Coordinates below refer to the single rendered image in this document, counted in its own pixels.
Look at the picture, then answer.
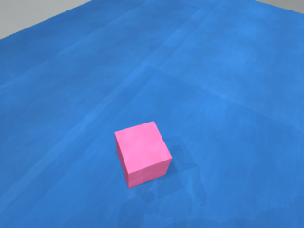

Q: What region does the carton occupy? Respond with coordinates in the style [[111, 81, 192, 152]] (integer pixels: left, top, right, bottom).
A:
[[114, 121, 172, 188]]

